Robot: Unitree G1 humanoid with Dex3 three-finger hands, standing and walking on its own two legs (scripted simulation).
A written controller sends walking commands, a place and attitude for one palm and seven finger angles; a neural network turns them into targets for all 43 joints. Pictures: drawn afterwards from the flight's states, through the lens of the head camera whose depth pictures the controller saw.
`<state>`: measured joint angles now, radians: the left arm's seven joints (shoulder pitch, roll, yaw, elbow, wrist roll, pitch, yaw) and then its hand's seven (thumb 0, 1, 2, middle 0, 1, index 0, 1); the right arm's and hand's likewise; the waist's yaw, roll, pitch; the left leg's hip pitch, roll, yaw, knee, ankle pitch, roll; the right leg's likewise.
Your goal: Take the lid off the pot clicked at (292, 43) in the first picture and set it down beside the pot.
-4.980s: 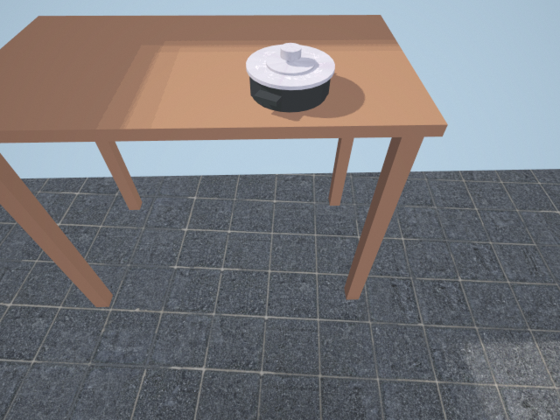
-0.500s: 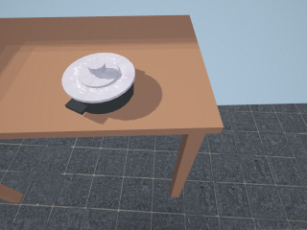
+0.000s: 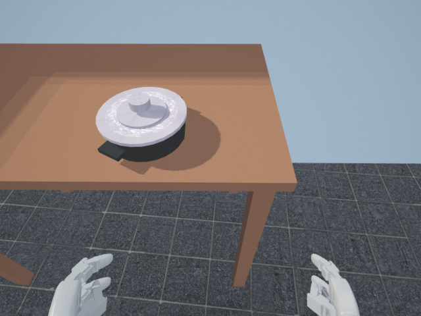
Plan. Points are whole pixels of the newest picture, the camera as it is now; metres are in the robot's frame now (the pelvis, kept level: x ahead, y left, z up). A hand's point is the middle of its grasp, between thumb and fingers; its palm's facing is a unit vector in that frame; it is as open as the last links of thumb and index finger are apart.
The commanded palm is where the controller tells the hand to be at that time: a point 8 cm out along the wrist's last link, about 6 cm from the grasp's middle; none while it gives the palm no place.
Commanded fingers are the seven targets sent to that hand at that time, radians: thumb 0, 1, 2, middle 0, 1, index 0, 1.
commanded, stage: lift the closed hand beside the body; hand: left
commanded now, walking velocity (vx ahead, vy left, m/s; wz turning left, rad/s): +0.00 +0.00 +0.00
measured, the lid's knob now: (139, 102) +0.48 +0.17 +0.16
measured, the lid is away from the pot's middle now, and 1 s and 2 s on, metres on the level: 0.00 0.00 0.00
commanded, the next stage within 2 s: raise the hand higher, near the body in 0.34 s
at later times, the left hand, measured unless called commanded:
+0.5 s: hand (39, 291) +0.14 +0.24 +0.11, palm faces +0.32 -0.83 -0.46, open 3.1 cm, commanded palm +0.07 +0.27 +0.14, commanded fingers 0.00 0.90 0.90 -1.30 -1.50 -1.30 -1.50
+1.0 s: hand (4, 274) +0.14 +0.24 +0.17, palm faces +0.40 -0.82 -0.41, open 3.1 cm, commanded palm +0.09 +0.28 +0.20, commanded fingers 0.00 0.90 0.90 -1.30 -1.50 -1.30 -1.50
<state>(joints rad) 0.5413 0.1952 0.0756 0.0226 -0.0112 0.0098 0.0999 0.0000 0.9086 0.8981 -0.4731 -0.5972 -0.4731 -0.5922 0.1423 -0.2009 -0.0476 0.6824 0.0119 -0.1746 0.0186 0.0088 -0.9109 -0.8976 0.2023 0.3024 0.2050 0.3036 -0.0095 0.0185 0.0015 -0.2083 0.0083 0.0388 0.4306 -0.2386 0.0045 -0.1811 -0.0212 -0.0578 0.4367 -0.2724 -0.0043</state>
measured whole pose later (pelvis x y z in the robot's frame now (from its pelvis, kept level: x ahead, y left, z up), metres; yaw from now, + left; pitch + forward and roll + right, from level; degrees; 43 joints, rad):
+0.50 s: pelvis -0.01 +0.00 +0.00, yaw +1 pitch -4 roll -1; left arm 0.71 0.33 0.23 -0.46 -0.03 -0.08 0.10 0.01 0.90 0.90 -1.27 -1.47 -1.27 -1.46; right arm 0.23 -0.21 0.00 0.65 -0.03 -0.18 -0.02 0.01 -0.91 -0.90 0.20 0.30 0.21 0.30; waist 0.06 0.06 0.04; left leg -0.10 0.03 0.02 0.39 -0.22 0.00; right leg -0.04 0.00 -0.07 0.33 -0.22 -0.01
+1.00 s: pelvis -0.02 +0.01 +0.00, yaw +0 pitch -6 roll -1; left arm 0.62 0.34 0.29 -0.59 -0.04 -0.14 0.11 0.01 0.89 0.90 -1.31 -1.50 -1.31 -1.50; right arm 0.18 -0.21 0.00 0.64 -0.02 -0.21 -0.02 0.01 -0.91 -0.90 0.20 0.30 0.21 0.30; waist 0.09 0.05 0.05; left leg -0.08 0.02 0.04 0.39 -0.21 0.01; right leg -0.01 -0.01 -0.06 0.32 -0.20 0.01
